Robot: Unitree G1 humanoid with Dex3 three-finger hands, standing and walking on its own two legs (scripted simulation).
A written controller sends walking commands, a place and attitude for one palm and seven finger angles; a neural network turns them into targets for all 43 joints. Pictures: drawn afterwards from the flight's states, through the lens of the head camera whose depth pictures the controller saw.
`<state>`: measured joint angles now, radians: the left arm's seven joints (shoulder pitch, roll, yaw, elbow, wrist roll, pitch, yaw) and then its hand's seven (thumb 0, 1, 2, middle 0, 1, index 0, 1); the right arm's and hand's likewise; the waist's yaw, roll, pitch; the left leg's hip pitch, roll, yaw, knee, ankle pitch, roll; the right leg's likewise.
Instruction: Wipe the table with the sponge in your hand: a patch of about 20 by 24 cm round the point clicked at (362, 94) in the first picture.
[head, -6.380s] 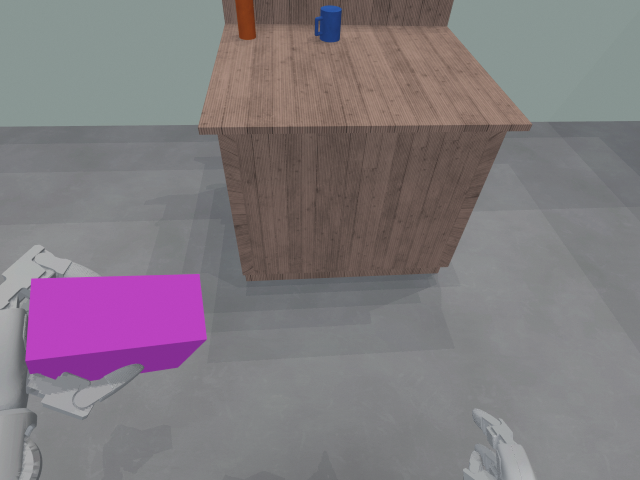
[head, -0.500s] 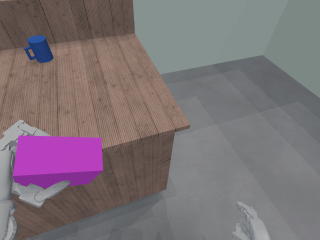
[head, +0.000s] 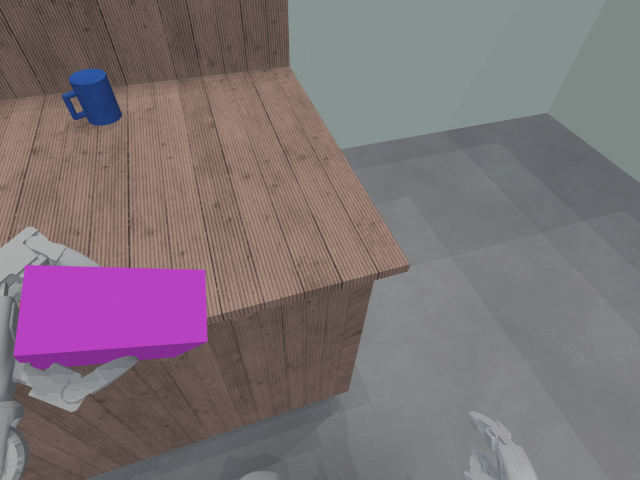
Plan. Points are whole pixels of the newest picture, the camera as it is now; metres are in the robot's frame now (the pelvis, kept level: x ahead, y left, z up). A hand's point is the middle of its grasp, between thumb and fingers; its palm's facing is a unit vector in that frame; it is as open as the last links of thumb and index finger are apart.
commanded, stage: shuffle to correct the standing spot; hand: left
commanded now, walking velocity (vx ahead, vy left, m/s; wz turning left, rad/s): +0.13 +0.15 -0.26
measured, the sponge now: (142, 319) +0.23 +0.20 +0.15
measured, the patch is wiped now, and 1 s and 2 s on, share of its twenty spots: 0.00 0.00 0.00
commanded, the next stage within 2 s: come to a stop and stand still in 0.58 s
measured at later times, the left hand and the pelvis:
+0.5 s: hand (57, 251) +0.28 +0.29 +0.17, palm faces +0.37 -0.79 -0.50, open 10.7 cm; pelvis +0.06 +0.05 -0.01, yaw -2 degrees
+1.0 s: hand (23, 234) +0.30 +0.35 +0.17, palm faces +0.40 -0.83 -0.39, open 10.7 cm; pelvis +0.07 +0.10 +0.01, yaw -1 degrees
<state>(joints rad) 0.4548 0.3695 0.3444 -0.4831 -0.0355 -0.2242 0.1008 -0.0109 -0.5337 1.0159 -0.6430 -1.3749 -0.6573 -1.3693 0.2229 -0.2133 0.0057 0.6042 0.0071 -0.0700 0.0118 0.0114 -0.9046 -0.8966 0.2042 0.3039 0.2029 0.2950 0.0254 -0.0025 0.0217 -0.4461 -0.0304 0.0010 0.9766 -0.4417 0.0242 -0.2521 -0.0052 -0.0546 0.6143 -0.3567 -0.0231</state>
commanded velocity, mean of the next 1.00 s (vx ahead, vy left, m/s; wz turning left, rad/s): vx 0.06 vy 0.08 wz -0.01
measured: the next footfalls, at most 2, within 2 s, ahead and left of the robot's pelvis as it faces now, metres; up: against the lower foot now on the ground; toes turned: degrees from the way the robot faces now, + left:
left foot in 0.08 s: +0.11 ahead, +0.16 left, +0.00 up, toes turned -1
right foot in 0.24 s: +0.11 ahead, -0.03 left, +0.00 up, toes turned -2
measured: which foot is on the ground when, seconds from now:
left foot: up 0.00-0.06, down 0.08-0.24, up 0.26-0.46, down 0.48-1.00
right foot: down 0.00-0.10, up 0.12-0.22, down 0.24-1.00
